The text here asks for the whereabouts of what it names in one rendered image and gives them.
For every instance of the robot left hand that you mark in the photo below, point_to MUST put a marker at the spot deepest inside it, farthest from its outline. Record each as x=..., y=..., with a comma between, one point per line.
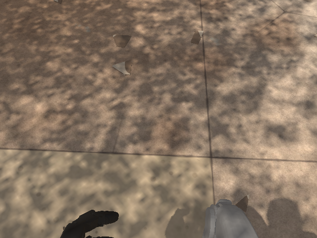
x=87, y=222

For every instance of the right robot thigh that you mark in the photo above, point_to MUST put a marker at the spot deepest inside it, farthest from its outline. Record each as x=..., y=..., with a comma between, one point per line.
x=227, y=221

